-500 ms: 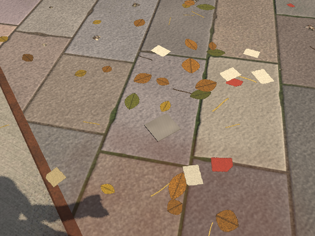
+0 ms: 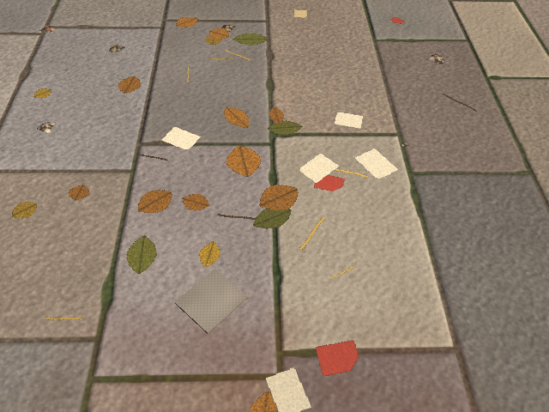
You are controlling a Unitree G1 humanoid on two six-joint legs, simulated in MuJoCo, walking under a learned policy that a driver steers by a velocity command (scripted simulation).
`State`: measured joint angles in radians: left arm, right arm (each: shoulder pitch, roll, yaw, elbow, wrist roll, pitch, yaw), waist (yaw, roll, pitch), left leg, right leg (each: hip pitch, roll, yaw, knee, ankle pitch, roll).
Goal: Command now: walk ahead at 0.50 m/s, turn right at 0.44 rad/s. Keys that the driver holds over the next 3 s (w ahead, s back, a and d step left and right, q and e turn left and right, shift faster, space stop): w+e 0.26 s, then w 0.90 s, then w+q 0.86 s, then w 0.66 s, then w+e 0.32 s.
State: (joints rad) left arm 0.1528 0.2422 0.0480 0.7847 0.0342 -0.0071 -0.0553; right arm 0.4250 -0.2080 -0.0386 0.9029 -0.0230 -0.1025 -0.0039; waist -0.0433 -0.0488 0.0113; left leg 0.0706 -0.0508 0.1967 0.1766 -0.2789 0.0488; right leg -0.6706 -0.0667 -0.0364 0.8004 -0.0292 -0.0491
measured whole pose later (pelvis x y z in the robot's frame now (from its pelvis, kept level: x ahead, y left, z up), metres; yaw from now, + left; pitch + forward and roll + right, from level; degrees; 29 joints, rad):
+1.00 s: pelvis +0.56 -0.07 +0.01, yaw -16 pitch +0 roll +1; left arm 0.20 0.26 0.03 0.81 0.04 -0.03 -0.03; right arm 0.40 -0.23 -0.04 0.92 -0.01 -0.08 0.02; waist -0.02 -0.05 0.02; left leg -0.07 -0.09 0.06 0.23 -0.17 0.09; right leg -0.62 -0.10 0.01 0.95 -0.15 -0.02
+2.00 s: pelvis +1.07 -0.16 +0.00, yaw +10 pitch +0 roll +0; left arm 0.18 0.25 0.04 0.80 0.04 -0.05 -0.01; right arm 0.29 -0.27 -0.08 0.89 0.00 -0.03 0.01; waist -0.01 -0.02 0.06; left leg -0.20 -0.14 0.01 0.38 -0.18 0.15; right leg -0.54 -0.12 0.02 1.12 -0.31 0.03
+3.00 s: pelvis +1.60 -0.04 +0.00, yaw +10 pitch +0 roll +0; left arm 0.35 0.26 0.06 0.94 0.01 -0.04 -0.01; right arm 0.16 -0.23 -0.03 0.83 -0.03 -0.08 0.00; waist 0.04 -0.03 0.04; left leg -0.28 0.00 0.12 0.44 -0.17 0.05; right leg -0.37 -0.01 0.01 1.08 -0.35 -0.08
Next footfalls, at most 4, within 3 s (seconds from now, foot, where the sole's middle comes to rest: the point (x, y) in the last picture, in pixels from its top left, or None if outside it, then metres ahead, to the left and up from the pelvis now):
0.14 right None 0.24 -0.09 -0.78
0.70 left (270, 371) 0.59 -0.01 -0.78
1.24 right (361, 288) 0.82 -0.27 -0.78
1.80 left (299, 209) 1.11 -0.12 -0.78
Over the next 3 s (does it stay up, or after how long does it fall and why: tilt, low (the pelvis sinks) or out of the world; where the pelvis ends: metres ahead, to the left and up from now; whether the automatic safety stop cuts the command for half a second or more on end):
stays up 1.60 -0.04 0.00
